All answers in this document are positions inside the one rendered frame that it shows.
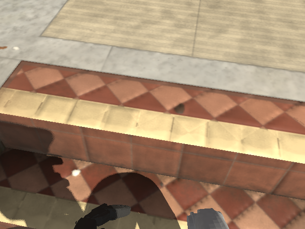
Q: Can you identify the left robot hand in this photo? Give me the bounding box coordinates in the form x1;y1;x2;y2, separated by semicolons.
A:
73;203;131;229

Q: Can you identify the right robot thigh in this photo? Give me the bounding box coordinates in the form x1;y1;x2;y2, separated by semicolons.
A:
187;208;230;229

